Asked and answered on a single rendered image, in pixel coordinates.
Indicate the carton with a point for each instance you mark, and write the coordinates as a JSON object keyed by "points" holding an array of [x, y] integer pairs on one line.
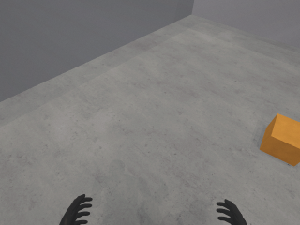
{"points": [[281, 139]]}

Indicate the left robot hand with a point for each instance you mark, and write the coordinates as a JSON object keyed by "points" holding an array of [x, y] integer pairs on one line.
{"points": [[73, 213]]}

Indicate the right robot hand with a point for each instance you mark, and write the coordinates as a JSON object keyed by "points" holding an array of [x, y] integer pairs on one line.
{"points": [[235, 216]]}

